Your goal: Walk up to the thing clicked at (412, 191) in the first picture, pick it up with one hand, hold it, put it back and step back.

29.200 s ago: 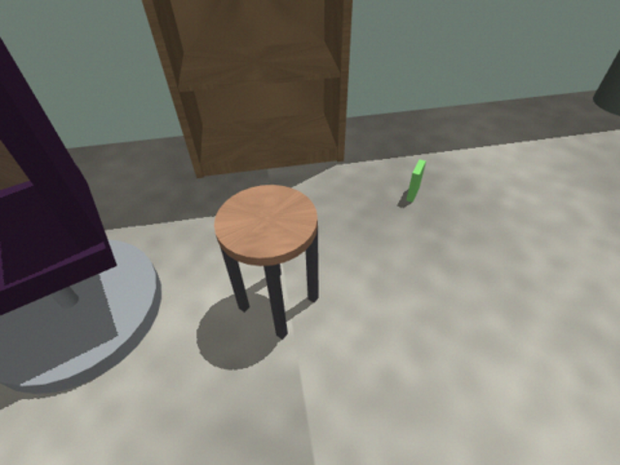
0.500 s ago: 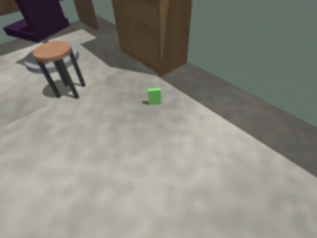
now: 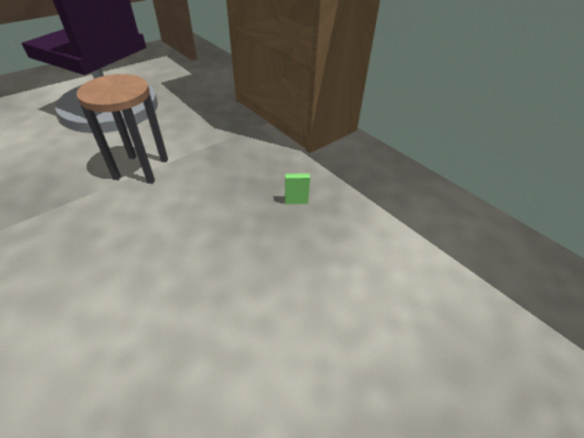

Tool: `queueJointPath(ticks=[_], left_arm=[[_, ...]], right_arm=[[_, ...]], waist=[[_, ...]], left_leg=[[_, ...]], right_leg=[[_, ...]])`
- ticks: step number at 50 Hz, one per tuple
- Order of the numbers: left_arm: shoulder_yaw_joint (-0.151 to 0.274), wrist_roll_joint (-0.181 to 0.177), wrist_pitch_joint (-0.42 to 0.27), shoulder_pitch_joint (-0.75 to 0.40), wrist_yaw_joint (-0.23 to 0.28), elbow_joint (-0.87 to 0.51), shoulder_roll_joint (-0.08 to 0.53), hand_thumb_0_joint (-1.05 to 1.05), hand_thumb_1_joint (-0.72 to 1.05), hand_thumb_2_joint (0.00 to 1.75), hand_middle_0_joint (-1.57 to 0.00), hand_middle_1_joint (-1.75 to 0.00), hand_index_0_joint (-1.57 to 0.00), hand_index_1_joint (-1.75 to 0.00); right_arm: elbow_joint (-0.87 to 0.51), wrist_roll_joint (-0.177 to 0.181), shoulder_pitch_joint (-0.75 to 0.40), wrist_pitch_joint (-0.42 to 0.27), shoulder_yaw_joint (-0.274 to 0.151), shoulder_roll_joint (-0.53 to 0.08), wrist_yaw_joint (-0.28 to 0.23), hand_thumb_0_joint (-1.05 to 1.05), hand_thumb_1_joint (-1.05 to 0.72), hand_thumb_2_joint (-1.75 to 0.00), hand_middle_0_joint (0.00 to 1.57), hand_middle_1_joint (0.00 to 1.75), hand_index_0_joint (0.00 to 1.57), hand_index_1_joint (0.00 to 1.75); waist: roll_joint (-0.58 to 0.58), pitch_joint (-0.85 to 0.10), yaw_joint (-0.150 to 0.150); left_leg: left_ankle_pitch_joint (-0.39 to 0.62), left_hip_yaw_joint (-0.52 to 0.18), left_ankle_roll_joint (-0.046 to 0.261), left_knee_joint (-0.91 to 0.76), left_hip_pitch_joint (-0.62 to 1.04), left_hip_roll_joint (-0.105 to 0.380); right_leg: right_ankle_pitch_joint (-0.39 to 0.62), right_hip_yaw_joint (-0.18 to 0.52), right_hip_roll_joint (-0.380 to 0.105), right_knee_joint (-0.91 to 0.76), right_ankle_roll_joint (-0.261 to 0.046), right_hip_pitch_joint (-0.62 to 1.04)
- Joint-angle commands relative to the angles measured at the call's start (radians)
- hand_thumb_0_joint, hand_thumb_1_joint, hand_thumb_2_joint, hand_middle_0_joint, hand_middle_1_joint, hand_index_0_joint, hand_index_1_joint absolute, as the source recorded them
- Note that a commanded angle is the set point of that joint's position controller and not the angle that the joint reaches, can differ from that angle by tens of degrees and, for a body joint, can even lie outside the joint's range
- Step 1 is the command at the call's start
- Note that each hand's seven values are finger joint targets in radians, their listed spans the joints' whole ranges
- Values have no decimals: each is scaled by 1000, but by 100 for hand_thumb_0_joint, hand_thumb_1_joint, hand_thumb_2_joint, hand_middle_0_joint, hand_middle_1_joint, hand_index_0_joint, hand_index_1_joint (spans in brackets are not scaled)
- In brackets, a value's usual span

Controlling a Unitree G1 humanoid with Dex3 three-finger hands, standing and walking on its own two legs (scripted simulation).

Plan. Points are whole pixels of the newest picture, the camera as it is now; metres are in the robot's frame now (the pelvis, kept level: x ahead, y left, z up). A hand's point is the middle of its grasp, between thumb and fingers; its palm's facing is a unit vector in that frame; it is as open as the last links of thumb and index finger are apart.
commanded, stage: walk up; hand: left
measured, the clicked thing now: (297, 189) +1.36 +0.07 -0.68
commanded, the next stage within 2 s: none
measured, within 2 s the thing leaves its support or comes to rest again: neither
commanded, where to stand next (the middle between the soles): +1.03 -0.11 m, yaw -3 degrees
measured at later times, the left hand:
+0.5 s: hand (176, 346) +0.30 +0.24 -0.13, palm faces -0.16 -0.91 -0.39, open 7.3 cm
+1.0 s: hand (211, 267) +0.50 +0.23 -0.17, palm faces -0.11 -0.93 -0.35, open 7.3 cm
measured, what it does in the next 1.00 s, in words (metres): walks ahead: right foot, then left foot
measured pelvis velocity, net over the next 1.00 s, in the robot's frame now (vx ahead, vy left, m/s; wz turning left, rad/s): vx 0.43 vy -0.04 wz -0.08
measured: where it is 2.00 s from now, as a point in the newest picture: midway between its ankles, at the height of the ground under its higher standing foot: (332, 297)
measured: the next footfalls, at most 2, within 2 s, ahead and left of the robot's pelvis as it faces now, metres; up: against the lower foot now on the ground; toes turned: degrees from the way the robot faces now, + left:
right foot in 0.46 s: +0.30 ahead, -0.17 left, +0.00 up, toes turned -9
left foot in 0.92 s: +0.58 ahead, +0.07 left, +0.00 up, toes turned +1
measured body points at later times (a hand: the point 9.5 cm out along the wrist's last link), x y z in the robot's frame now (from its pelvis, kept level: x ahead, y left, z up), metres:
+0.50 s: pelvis +0.19 -0.03 -0.01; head +0.20 -0.05 +0.44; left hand +0.31 +0.29 -0.11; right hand +0.18 -0.36 -0.14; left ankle +0.07 +0.12 -0.73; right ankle +0.26 -0.16 -0.73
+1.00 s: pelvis +0.43 -0.04 -0.02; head +0.46 -0.02 +0.43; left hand +0.50 +0.28 -0.15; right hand +0.51 -0.37 -0.11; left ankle +0.54 +0.06 -0.73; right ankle +0.29 -0.15 -0.68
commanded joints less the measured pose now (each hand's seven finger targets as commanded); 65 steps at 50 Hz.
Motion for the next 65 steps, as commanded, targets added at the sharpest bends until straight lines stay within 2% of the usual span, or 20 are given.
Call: queueJointPath(ticks=[1, 4, 12, 19, 23, 24, 26, 27, 31, 37, 41, 45, 46, 47, 48, 49, 51, 54, 59, 65], left_arm=[[17, -26, -28, -158, 26, -164, 144, 0, 90, 90, -20, -30, -20, -30], [37, -39, -25, 10, 9, -71, 238, 0, 90, 90, -20, -30, -20, -30], [29, -30, -31, -61, -23, -100, 206, 0, 90, 90, -20, -30, -20, -30], [18, -25, -52, -215, -28, -159, 164, 0, 90, 90, -20, -30, -20, -30], [30, -21, -78, -83, -4, -120, 185, 0, 90, 90, -20, -30, -20, -30], [50, -19, -88, 49, 12, -84, 227, 0, 90, 90, -20, -30, -20, -30], [83, -31, -94, 167, 33, -88, 362, 0, 90, 90, -20, -30, -20, -30], [83, -47, -91, 120, 35, -104, 364, 0, 90, 90, -20, -30, -20, -30], [45, -64, -96, -9, 51, -157, 235, 0, 90, 90, -20, -30, -20, -30], [39, -43, -115, -8, 50, -210, 231, 0, 90, 90, -20, -30, -20, -30], [39, -36, -108, -33, 42, -232, 236, 0, 90, 90, -20, -30, -20, -30], [22, -38, -99, -33, 45, -244, 218, 0, 90, 90, -20, -30, -20, -30], [3, -42, -96, 14, 49, -245, 166, 0, 90, 90, -20, -30, -20, -30], [-14, -51, -91, 80, 48, -246, 85, 0, 90, 90, -20, -30, -20, -30], [4, -57, -81, 95, 59, -237, 181, 0, 90, 90, -20, -30, -20, -30], [9, -52, -77, 62, 69, -221, 233, 0, 90, 90, -20, -30, -20, -30], [7, -54, -84, 17, 63, -207, 223, 0, 90, 90, -20, -30, -20, -30], [7, -59, -70, 92, 38, -175, 191, 0, 90, 90, -20, -30, -20, -30], [15, -39, -66, -8, 3, -211, 176, 0, 90, 90, -20, -30, -20, -30], [31, -31, -83, 7, 4, -183, 165, 0, 90, 90, -20, -30, -20, -30]], right_arm=[[-53, -13, 139, -17, -97, -346, -48, 0, -90, -90, 20, 30, 20, 30], [-118, 13, -81, -22, -62, -278, -41, 0, -90, -90, 20, 30, 20, 30], [-110, 19, 30, -45, -56, -249, -36, 0, -90, -90, 20, 30, 20, 30], [-127, 21, 74, -30, -54, -249, -27, 0, -90, -90, 20, 30, 20, 30], [-147, 25, 89, -13, -39, -227, -34, 0, -90, -90, 20, 30, 20, 30], [-153, 26, 117, -13, -17, -179, -32, 0, -90, -90, 20, 30, 20, 30], [-186, 45, 132, -11, 6, -145, -34, 0, -90, -90, 20, 30, 20, 30], [-174, 33, 89, -4, -9, -211, -45, 0, -90, -90, 20, 30, 20, 30], [-139, 58, 105, -4, -1, -167, -30, 0, -90, -90, 20, 30, 20, 30], [-178, 28, 6, 8, -10, -142, 0, 0, -90, -90, 20, 30, 20, 30], [-196, 25, -47, -11, -14, -134, 12, 0, -90, -90, 20, 30, 20, 30], [-130, 10, 154, -17, -52, -194, -2, 0, -90, -90, 20, 30, 20, 30], [-105, -4, 269, -22, -71, -244, -14, 0, -90, -90, 20, 30, 20, 30], [-123, -9, 304, -25, -89, -311, -26, 0, -90, -90, 20, 30, 20, 30], [-163, 20, 254, -28, -87, -332, -30, 0, -90, -90, 20, 30, 20, 30], [-169, 42, 199, -27, -90, -342, -29, 0, -90, -90, 20, 30, 20, 30], [-188, 46, 126, -27, -52, -262, -41, 0, -90, -90, 20, 30, 20, 30], [-195, 48, 74, -38, -24, -213, -39, 0, -90, -90, 20, 30, 20, 30], [-218, 32, 74, -42, -33, -242, -31, 0, -90, -90, 20, 30, 20, 30], [-232, 40, 41, -27, -29, -246, -21, 0, -90, -90, 20, 30, 20, 30]], waist=[[232, 22, -140], [145, 74, -6], [138, 98, -52], [116, 91, -96], [28, -24, -25], [-90, -130, 29], [-302, -167, 72], [-206, -119, 71], [-128, -33, -21], [-108, 46, -11], [-120, 4, -5], [33, -102, -122], [185, -165, -174], [384, -198, -159], [228, -209, -143], [207, -149, -134], [110, -27, -97], [144, 0, -41], [167, 29, -66], [124, -8, -26]], left_leg=[[-709, -700, 78, -502, 236, 367], [-657, -449, 136, -482, 90, 283], [-354, -170, 138, -492, 183, 205], [-160, -45, 176, -393, 214, 206], [219, 17, 141, -58, 201, 174], [208, 67, 109, 180, 117, 105], [-273, 42, 32, 550, -321, -106], [-289, -56, 31, 613, -317, -25], [-106, -115, 40, 541, -235, 25], [4, -61, -12, 275, -282, 37], [135, 0, 8, 40, -116, 29], [127, 43, 60, -1, 278, -27], [-14, -49, 108, -63, 421, 25], [-119, -455, 177, -139, 542, 258], [-243, -743, 260, -296, 516, 375], [-262, -771, 322, -311, 448, 413], [20, -469, 258, -293, 254, 320], [127, -192, 183, -306, 82, 208], [-83, -129, 235, -344, 90, 200], [-86, -74, 181, -195, 7, 166]], right_leg=[[-109, 174, 116, 596, -24, -639], [60, 158, -2, 548, 2, -479], [229, 84, -16, 318, 57, -496], [242, -31, -56, 41, 26, -353], [195, -77, 11, -75, -12, -62], [145, -49, 6, -96, -31, 146], [21, 634, -344, -295, -193, 404], [93, 651, -381, -276, -244, 312], [436, 187, -206, -242, -160, 104], [439, 64, -206, -290, -198, 34], [443, 4, -181, -227, -150, 19], [432, -36, -144, 75, -111, -146], [375, -88, -70, 349, -81, -249], [-91, -70, 78, 590, -34, -467], [-157, 33, 95, 661, -39, -514], [-132, 79, 31, 745, -44, -546], [-13, 130, -13, 709, -32, -491], [67, 66, -42, 542, -7, -339], [125, 5, -79, 239, 32, -354], [262, -90, -8, 27, 13, -114]])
